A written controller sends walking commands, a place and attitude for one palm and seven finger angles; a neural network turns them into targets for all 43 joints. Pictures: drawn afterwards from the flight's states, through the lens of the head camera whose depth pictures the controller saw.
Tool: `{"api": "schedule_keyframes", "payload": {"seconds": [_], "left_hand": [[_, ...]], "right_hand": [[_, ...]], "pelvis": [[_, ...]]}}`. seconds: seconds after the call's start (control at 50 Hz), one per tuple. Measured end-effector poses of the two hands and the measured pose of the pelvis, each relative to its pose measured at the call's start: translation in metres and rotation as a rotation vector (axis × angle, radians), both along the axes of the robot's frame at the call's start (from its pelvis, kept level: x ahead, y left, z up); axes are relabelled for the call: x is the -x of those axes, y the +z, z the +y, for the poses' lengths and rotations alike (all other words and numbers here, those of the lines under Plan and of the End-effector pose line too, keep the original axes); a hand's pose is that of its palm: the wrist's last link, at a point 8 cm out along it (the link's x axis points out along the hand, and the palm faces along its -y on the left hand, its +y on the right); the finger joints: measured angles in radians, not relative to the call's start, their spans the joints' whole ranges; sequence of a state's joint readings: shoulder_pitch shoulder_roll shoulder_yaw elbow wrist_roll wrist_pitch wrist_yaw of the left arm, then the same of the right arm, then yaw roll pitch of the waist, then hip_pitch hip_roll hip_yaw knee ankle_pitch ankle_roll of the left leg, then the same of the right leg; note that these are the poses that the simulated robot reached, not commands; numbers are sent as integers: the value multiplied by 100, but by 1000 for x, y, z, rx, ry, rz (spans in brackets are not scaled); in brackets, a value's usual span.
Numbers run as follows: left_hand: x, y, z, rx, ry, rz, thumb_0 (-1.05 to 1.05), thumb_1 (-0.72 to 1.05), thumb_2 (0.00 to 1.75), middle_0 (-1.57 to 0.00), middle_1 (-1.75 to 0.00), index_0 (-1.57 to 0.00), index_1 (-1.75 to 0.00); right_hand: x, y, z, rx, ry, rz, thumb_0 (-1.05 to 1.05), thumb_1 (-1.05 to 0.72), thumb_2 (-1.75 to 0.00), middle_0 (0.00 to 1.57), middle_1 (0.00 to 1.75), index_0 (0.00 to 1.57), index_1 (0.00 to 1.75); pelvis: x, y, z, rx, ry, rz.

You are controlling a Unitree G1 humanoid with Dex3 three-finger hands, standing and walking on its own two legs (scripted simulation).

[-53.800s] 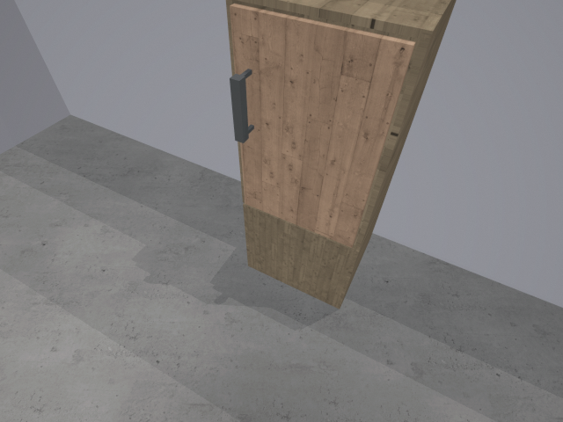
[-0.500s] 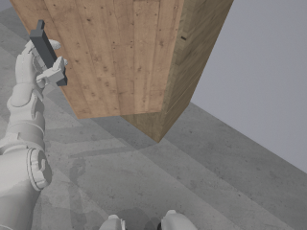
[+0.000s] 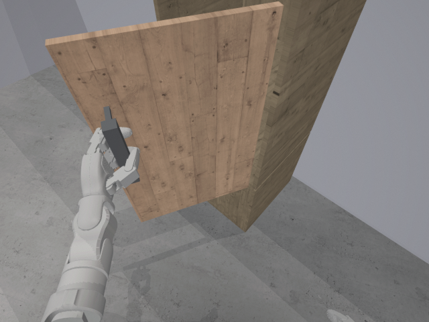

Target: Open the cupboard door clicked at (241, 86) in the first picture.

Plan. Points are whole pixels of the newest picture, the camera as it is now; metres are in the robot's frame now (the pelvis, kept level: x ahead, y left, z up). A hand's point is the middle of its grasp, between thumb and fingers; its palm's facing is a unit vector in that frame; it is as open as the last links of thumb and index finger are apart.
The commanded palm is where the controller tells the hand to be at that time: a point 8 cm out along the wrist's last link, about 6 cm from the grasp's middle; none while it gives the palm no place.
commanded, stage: pull the door open along its arc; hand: left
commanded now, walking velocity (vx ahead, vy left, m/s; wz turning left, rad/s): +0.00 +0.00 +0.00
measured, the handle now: (121, 147) +0.43 +0.19 +0.08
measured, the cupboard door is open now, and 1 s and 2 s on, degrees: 63 90 92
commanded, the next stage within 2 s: open thumb and fingers to let go in 0.42 s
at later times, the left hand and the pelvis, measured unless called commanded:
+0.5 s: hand (191, 226) +0.26 +0.04 +0.09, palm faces +0.33 -0.94 -0.03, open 6.7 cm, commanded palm +0.22 +0.09 +0.08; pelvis +0.01 -0.04 +0.00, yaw +4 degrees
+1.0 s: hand (189, 222) +0.27 +0.05 +0.08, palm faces +0.42 -0.91 -0.01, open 11.8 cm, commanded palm +0.23 +0.09 +0.08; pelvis -0.02 -0.05 +0.00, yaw +5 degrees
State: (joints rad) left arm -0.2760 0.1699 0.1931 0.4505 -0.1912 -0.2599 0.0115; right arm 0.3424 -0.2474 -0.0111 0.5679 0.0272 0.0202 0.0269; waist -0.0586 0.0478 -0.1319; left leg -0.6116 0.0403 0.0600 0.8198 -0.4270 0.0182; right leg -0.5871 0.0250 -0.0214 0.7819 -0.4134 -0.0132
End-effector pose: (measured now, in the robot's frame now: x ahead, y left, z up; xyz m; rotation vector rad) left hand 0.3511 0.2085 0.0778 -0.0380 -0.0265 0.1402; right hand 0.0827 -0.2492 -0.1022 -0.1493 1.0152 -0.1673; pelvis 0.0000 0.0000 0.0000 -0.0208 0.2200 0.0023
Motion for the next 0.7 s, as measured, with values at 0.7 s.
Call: {"api": "schedule_keyframes", "payload": {"seconds": [0.7], "left_hand": [[117,7,-126,-54,293,84,0,56,75,-35,-131,-37,-132]], "right_hand": [[-91,9,-7,-28,215,-175,1,-91,-90,20,30,20,30]], "pelvis": [[6,2,-52,-47,88,-131]]}}
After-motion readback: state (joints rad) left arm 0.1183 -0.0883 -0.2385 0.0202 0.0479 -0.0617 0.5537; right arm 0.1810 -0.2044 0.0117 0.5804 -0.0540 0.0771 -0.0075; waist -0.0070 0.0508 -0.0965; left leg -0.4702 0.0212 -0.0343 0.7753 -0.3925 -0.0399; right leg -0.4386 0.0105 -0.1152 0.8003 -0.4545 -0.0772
